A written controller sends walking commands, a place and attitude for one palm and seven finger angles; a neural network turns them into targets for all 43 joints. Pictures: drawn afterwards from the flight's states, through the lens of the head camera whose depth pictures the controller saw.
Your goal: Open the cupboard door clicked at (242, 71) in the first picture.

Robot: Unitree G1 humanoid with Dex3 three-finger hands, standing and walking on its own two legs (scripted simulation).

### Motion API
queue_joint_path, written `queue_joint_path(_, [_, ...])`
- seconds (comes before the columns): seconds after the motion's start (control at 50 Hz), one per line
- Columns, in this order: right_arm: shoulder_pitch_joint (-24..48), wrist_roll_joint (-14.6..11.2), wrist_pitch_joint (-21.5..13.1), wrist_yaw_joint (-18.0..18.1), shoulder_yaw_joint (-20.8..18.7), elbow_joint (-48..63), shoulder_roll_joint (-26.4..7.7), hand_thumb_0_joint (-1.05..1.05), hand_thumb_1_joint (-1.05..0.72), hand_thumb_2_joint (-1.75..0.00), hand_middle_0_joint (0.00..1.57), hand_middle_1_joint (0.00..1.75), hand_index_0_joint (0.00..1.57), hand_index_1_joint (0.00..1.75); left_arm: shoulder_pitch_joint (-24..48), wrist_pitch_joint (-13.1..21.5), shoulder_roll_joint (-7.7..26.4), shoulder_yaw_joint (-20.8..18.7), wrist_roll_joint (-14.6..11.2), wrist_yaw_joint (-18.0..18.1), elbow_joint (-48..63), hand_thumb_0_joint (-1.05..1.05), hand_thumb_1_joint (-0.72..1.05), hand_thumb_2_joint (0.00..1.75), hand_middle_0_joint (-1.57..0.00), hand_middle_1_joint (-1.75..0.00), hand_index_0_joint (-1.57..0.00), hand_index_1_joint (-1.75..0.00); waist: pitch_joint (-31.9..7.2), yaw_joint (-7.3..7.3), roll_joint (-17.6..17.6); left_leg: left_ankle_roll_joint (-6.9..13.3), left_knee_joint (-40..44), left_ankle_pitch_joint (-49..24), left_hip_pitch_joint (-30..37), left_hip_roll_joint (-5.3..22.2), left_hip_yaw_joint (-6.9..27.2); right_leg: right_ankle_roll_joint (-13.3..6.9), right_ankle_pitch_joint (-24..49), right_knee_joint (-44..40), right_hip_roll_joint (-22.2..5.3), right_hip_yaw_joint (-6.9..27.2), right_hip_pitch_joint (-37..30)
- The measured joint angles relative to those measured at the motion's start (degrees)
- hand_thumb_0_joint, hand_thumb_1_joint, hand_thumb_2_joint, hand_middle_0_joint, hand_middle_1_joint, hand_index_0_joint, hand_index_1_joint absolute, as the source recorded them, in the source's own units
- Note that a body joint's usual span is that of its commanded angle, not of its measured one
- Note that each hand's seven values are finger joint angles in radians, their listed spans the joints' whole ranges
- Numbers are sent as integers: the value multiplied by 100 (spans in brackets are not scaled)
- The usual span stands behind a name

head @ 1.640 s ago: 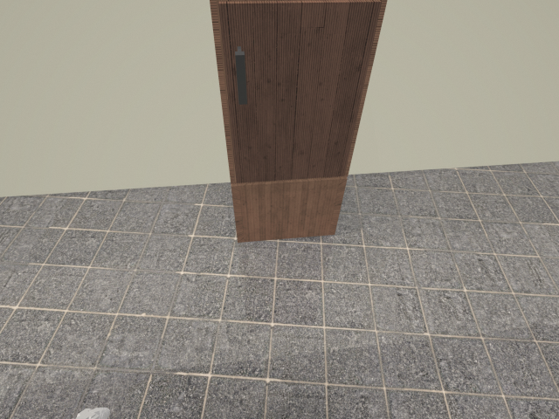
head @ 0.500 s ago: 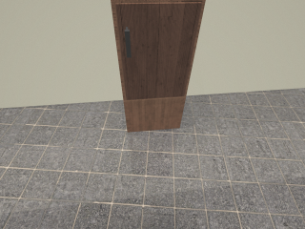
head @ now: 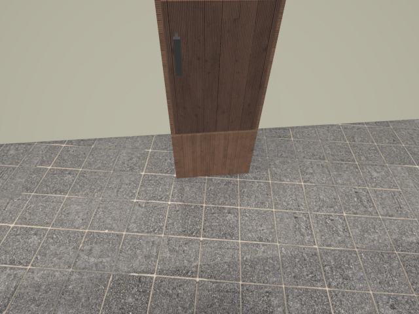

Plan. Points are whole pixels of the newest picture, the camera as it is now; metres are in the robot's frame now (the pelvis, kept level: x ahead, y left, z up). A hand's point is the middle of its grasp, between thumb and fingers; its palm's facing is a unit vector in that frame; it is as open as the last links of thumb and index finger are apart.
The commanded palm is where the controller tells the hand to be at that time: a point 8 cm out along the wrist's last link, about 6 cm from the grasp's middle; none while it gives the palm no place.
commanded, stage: turn to face it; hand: left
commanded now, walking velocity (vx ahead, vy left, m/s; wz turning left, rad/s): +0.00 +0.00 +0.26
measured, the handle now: (177, 54) +0.96 +0.18 +0.04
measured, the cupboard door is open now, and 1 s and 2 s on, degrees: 0 0 0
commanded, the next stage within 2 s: take the last steps up to it in 0.26 s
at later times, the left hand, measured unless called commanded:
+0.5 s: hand out of the picture +0.00 +0.20 -0.19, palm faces +0.08 -0.97 -0.21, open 7.4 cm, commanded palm none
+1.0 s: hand out of the picture -0.04 +0.10 -0.18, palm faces +0.22 -0.97 -0.08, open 7.4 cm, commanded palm none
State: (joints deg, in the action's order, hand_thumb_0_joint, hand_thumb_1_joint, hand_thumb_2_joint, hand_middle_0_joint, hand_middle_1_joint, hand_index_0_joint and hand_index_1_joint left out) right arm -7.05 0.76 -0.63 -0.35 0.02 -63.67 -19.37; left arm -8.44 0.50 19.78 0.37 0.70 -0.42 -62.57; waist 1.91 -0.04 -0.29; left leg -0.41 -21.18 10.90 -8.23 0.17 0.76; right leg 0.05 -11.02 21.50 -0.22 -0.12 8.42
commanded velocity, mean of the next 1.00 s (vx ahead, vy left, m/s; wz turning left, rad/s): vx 0.20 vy -0.09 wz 0.06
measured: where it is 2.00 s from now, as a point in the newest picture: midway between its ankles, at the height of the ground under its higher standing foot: (229, 273)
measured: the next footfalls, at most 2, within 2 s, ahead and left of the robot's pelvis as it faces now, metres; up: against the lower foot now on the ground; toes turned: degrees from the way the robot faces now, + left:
left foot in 1.02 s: +0.23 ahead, +0.11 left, +0.00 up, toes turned +15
right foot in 1.42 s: +0.39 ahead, -0.18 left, +0.00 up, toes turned -5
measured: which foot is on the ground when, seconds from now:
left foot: down 0.00-0.66, up 0.68-1.00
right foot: down 0.00-1.00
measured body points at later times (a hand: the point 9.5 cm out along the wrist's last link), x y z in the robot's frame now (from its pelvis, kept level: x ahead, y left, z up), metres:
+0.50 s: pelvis +0.00 +0.00 -0.01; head +0.00 +0.01 +0.44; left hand +0.00 +0.25 -0.17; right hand +0.06 -0.23 -0.16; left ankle +0.01 +0.12 -0.75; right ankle +0.01 -0.12 -0.74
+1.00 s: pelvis +0.13 -0.01 -0.02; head +0.14 +0.02 +0.43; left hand -0.05 +0.15 -0.17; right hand +0.24 -0.22 -0.16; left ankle +0.19 +0.10 -0.74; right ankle +0.01 -0.12 -0.75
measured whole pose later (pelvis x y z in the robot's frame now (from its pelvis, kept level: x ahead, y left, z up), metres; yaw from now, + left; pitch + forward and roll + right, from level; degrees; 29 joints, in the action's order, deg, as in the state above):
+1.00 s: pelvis +0.13 -0.01 -0.02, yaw +5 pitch +0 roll -1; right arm -8.1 1.6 -2.1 -0.1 -2.7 -59.7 -7.7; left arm -31.6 2.6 5.1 -0.8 1.6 0.7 -69.1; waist 2.2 -2.6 -1.9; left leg 1.9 -37.0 14.8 -23.8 4.5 -9.1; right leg -2.0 -25.3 26.6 1.6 -4.9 0.4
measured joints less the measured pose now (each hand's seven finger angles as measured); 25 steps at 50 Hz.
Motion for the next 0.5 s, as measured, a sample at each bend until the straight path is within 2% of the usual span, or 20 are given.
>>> queue_joint_path(0.18, [-61, 16, 110, 8, -15, 134, 103, 1, -91, -90, 20, 30, 20, 30, 54, -88, -107, -37, -4, 82, 179, 1, 90, 90, -20, -30, -20, -30, 12, 14, 13, 1, -361, 121, -289, -73, 160, 18, -188, 355, -72, -159, 218])
queue_joint_path(0.4, [-329, 31, 223, -23, 21, 322, 701, 1, -91, -90, 20, 30, 20, 30, -247, -206, -604, -29, 1, 136, 342, 1, 90, 90, -20, -30, -20, -30, 47, -19, -4, 36, -972, 326, -768, -214, 382, 54, -464, 911, -204, -383, 572])
queue_joint_path(0.5, [-558, 94, 191, 17, -10, 189, 939, 1, -92, -90, 20, 30, 20, 30, -641, -169, -734, -41, 61, 80, 146, 1, 90, 90, -20, -30, -20, -30, -140, -59, -44, 74, -957, 435, -699, -188, 393, 38, -906, 1017, -170, -382, 538])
